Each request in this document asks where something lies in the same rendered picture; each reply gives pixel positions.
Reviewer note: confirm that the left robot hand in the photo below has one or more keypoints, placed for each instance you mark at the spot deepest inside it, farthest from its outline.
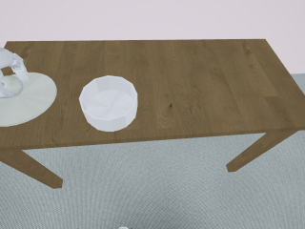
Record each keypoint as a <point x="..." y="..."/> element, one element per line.
<point x="9" y="59"/>

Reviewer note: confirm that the pot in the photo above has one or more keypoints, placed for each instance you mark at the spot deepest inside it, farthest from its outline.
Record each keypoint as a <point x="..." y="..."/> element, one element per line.
<point x="109" y="103"/>

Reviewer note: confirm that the knob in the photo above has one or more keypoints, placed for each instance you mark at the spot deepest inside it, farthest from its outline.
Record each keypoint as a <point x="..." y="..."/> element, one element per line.
<point x="12" y="83"/>

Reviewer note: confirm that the lid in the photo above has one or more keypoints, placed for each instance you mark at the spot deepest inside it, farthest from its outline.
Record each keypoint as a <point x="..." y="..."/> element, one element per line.
<point x="36" y="97"/>

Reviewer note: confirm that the table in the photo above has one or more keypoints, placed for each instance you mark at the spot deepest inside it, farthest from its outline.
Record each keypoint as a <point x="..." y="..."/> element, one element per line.
<point x="186" y="88"/>

